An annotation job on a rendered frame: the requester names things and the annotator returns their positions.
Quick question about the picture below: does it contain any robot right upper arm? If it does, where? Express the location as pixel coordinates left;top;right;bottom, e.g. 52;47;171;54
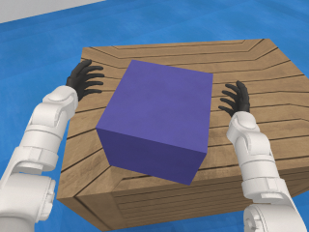
243;204;306;232

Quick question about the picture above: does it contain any left robot hand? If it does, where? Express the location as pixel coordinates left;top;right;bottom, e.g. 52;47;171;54
66;59;105;102

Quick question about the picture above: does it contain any robot left upper arm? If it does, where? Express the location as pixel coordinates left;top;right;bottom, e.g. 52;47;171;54
0;172;56;232

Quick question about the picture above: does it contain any pedestal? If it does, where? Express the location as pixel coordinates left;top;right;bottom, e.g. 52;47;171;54
56;39;309;232

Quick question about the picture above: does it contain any robot right forearm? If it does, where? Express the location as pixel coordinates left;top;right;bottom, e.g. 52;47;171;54
226;111;307;232

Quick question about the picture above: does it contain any robot left forearm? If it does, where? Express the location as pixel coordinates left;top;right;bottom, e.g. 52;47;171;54
0;85;78;195

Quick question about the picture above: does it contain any carton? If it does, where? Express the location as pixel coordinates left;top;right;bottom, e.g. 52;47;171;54
96;59;213;186

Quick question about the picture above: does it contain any right robot hand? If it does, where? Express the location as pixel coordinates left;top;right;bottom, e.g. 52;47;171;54
218;80;250;118

